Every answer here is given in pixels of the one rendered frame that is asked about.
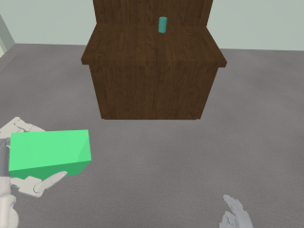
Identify left robot hand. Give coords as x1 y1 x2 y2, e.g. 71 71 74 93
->
0 117 67 199

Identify table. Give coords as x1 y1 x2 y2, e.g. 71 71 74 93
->
81 0 227 120

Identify right robot hand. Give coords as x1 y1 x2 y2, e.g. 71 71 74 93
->
219 194 255 228

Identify left robot forearm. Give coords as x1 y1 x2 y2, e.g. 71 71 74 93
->
0 194 19 228

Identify sponge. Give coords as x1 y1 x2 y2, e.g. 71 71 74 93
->
9 129 91 181

